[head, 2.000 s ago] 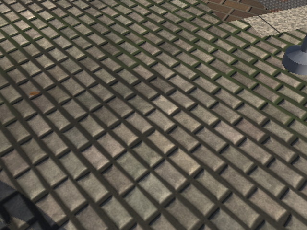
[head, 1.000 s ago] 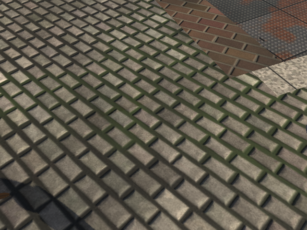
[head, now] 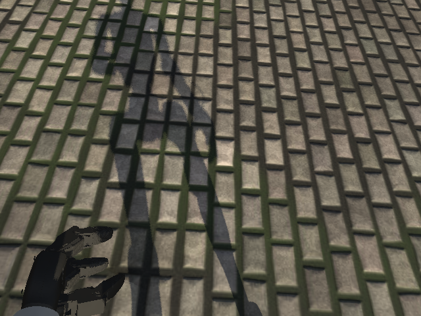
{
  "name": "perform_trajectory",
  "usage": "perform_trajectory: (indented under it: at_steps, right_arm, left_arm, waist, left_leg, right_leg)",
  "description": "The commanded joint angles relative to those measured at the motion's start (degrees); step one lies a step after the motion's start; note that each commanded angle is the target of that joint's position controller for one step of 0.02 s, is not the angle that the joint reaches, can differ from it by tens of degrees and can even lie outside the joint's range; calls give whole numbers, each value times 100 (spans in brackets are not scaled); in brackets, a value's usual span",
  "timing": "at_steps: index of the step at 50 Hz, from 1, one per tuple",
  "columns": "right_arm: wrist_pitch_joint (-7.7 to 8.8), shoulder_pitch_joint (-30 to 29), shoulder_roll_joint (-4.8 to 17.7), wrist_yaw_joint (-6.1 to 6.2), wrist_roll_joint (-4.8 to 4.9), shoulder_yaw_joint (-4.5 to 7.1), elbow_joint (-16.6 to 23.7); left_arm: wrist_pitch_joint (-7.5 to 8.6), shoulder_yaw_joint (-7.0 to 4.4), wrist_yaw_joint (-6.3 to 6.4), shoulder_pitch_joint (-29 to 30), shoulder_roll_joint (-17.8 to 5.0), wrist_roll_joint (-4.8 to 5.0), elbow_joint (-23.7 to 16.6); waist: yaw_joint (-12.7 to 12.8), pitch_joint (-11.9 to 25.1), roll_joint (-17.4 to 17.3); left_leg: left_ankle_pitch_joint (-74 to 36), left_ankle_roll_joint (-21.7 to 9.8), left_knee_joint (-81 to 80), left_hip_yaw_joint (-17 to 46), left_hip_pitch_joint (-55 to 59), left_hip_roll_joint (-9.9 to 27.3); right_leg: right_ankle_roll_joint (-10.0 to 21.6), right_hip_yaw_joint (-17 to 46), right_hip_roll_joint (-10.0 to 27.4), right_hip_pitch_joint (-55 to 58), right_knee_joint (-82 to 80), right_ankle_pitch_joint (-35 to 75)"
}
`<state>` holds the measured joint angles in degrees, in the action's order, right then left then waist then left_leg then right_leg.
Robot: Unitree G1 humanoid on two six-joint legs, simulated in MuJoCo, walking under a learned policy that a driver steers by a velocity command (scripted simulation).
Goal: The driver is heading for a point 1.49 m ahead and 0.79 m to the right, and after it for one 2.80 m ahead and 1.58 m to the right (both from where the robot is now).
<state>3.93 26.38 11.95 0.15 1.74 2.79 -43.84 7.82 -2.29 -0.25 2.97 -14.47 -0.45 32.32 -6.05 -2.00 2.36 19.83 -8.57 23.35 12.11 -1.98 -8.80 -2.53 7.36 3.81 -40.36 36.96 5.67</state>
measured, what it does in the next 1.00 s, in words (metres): walks ahead, turning right: right foot, then left foot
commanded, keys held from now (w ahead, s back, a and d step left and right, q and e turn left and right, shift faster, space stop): w+e+shift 1.00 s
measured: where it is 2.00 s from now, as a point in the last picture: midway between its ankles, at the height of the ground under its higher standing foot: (346, 104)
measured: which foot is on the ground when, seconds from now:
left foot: down 0.00-0.16, up 0.18-0.56, down 0.58-1.00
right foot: up 0.00-0.12, down 0.14-0.58, up 0.60-1.00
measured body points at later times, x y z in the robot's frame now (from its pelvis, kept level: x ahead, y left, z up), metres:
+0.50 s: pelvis +0.47 -0.07 +0.00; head +0.49 -0.08 +0.45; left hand +0.45 +0.19 -0.13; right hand +0.73 -0.31 -0.02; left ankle +0.72 +0.05 -0.69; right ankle +0.32 -0.14 -0.74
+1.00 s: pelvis +0.88 -0.21 -0.04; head +0.89 -0.25 +0.41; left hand +1.23 -0.22 -0.07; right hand +0.66 -0.42 -0.17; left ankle +0.76 +0.04 -0.73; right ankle +0.98 -0.40 -0.72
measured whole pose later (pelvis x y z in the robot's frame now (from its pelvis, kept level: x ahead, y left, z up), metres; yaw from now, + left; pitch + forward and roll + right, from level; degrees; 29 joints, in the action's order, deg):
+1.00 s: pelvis +0.88 -0.21 -0.04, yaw -42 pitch +0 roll +3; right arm 4.9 24.4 18.6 0.5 -0.4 4.1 -49.2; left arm 2.0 -2.3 -4.5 -1.2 -18.2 2.2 31.1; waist -5.3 -2.8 1.4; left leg 28.5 4.1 18.5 -15.1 15.9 0.8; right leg 7.1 -5.7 2.6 -41.8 44.7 -1.8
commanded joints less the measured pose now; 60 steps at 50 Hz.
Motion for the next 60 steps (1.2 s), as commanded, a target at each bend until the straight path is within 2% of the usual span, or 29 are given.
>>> perform_trajectory:
  at_steps: [1,5,7,8,9,10,12,16,20,25,28,29,30,31,32,34,35,37,39,45,47,49,51,52,53,54,55,56,60]
  right_arm:
    - [93,75,737,52,2,197,107]
    - [19,41,1101,60,-194,296,-103]
    - [-16,-833,1358,6,-393,316,106]
    - [41,-510,794,-4,-402,185,289]
    - [177,64,472,-84,-153,-16,243]
    - [310,-552,874,-115,44,13,387]
    - [530,-1985,865,-157,-169,-51,758]
    - [534,-1796,688,-97,-281,-53,831]
    - [568,-3041,462,-116,-306,-177,1299]
    - [570,-3451,813,-79,-75,55,1524]
    - [612,-2098,1303,27,-4,356,1370]
    - [537,-530,1596,122,-14,444,1167]
    - [477,-15,2002,12,-131,478,892]
    - [423,-102,1515,-33,-108,412,900]
    - [363,-398,1118,13,-101,333,887]
    - [275,-752,963,12,-277,267,663]
    - [288,-937,819,10,-353,219,567]
    - [308,-1199,567,-54,-228,171,399]
    - [330,-1371,709,-57,-149,204,280]
    - [373,-1211,1426,34,-185,304,85]
    - [312,-966,1749,32,-208,342,30]
    - [171,-841,2111,89,-215,412,42]
    - [132,-1317,2109,102,-172,407,299]
    - [309,-1401,1180,77,-229,149,427]
    - [603,-335,885,-38,-85,-68,946]
    - [764,-1226,1545,-94,10,24,994]
    - [767,-1720,1450,-66,138,14,1192]
    - [721,-1711,1310,3,-10,-29,1078]
    - [356,-1341,1175,-7,-217,16,856]
  left_arm:
    - [125,-106,-103,828,-319,131,-525]
    - [159,-344,-148,212,-814,262,-474]
    - [14,-474,-75,-2194,-1173,364,61]
    - [-19,-477,-105,-3314,-1396,143,357]
    - [17,-477,-228,-3497,-1279,159,655]
    - [-23,-364,-165,-3090,-699,90,545]
    - [-81,-309,-214,-2783,-631,8,545]
    - [-90,-225,-194,-2496,-532,193,616]
    - [-150,-285,7,-2599,-732,256,685]
    - [-239,-315,50,-3099,-680,400,938]
    - [-357,-366,36,-2853,-831,258,869]
    - [-381,-262,16,-2576,-557,46,617]
    - [-325,30,-10,-3617,232,339,481]
    - [-368,29,92,-3435,-193,533,529]
    - [-387,-56,124,-2691,-535,440,464]
    - [-388,-91,62,-1805,-529,163,232]
    - [-445,-105,-7,-1797,-401,213,160]
    - [-609,-67,-76,-1747,-175,361,28]
    - [-678,-15,-122,-1559,-135,285,-128]
    - [-549,-1,-365,-481,-432,189,-364]
    - [-504,-76,-438,-316,-636,227,-436]
    - [-528,-246,-445,-860,-996,312,-400]
    - [-654,-654,-340,-3446,-1706,322,270]
    - [-760,-737,-201,-3630,-2024,345,481]
    - [-587,-574,-232,-2843,-2174,139,12]
    - [-520,-541,-211,-2980,-1591,118,-85]
    - [-402,-504,-228,-2918,-1506,56,44]
    - [-292,-453,-250,-2548,-1342,70,51]
    - [-271,-267,-108,-1831,-858,108,87]
  waist:
    - [-249,-321,-830]
    - [225,104,-1103]
    - [1629,1317,-1278]
    - [1556,2389,387]
    - [1148,2630,2351]
    - [1295,1659,1534]
    - [1157,402,-497]
    - [476,13,-290]
    - [793,-501,-98]
    - [975,-240,274]
    - [70,807,440]
    - [-591,1950,145]
    - [-10,3172,-2435]
    - [-136,2694,-2475]
    - [-293,1618,-1777]
    - [-60,460,-441]
    - [200,253,-569]
    - [460,14,-730]
    - [626,-233,-638]
    - [421,-672,-22]
    - [483,-504,-297]
    - [995,13,-877]
    - [2332,1116,-803]
    - [2042,907,1144]
    - [899,2439,1966]
    - [1475,2435,708]
    - [1217,1158,15]
    - [864,790,-822]
    - [255,-30,-452]
  left_leg:
    - [-1307,-474,-869,602,-1139,1122]
    - [-5694,-249,142,330,848,1644]
    - [-7587,-70,2707,-138,214,1607]
    - [-4316,305,5343,-350,-1983,877]
    - [562,569,6316,-271,-3679,153]
    - [319,371,6377,-37,-4519,612]
    - [-69,209,5457,-279,-4244,850]
    - [-192,613,3875,-418,-3684,1144]
    - [-1808,962,1734,-838,-2714,934]
    - [-2694,1040,471,-597,-1353,683]
    - [-1742,687,477,-621,103,870]
    - [-688,349,931,158,1971,1791]
    - [1494,-705,110,3499,3952,3456]
    - [2896,-529,-455,4237,3566,3380]
    - [2242,-266,-555,3181,2767,3079]
    - [0,-128,-687,1601,1025,2694]
    - [-415,-104,-806,1090,443,2550]
    - [-776,-31,-1041,313,-90,2446]
    - [-1436,-37,-1247,-291,-416,2497]
    - [-2498,408,-1676,-2126,-526,2015]
    - [-4977,547,-1240,-2402,-8,2026]
    - [-7958,583,98,-2473,537,2218]
    - [-7916,618,3309,-2334,-967,2122]
    - [-794,886,6291,-2289,-2834,771]
    - [1151,883,7580,-633,-4645,358]
    - [373,621,6961,-106,-4721,764]
    - [224,600,6367,-309,-4859,846]
    - [14,621,5728,-254,-4421,1153]
    - [-129,1020,4246,-407,-3322,1538]
  right_leg:
    - [96,-694,-293,1237,-798,930]
    - [681,-1200,-637,1149,-899,-494]
    - [1125,-985,-426,3552,-510,-790]
    - [1951,1188,537,6108,-250,-2121]
    - [2559,4276,1315,7110,-1829,-4019]
    - [2284,4360,1241,6789,-2126,-4758]
    - [1934,3054,725,4888,-2333,-2969]
    - [2047,2186,194,3494,-2592,-1755]
    - [1789,1504,-194,1871,-2834,-1359]
    - [1302,1811,-119,2228,-2389,-1504]
    - [880,1563,-283,2797,-181,890]
    - [755,1232,-464,1847,1703,292]
    - [515,626,-1007,-107,3795,-3563]
    - [568,399,-409,-919,4588,-3425]
    - [591,138,-226,-1295,4691,-2971]
    - [615,-102,166,-941,4292,-2440]
    - [630,-49,366,-660,4147,-2382]
    - [638,-91,606,-656,3982,-2506]
    - [552,-121,732,-868,3790,-2142]
    - [658,-982,340,1,1368,115]
    - [872,-1520,-152,647,863,-77]
    - [1071,-1872,-649,1443,916,-911]
    - [1575,-1358,-770,4821,449,-884]
    - [1957,60,-98,6070,54,-360]
    - [3332,4104,1212,7373,-1338,-3220]
    - [2855,4542,1158,6949,-2126,-4650]
    - [2579,4162,1029,5829,-2420,-4274]
    - [2382,3656,860,4861,-2322,-3551]
    - [2246,1946,161,2465,-2412,-2197]
Next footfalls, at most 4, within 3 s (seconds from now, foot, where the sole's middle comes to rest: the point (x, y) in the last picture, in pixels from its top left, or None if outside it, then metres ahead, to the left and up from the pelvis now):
0.14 right None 0.36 -0.14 -0.77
0.58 left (171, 230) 0.78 0.02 -0.77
1.02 right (278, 173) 1.02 -0.41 -0.77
1.48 left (299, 103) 1.43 -0.61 -0.77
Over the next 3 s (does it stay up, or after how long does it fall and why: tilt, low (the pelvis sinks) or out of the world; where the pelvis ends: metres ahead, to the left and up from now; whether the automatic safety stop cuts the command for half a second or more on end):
stays up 1.67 -1.17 0.00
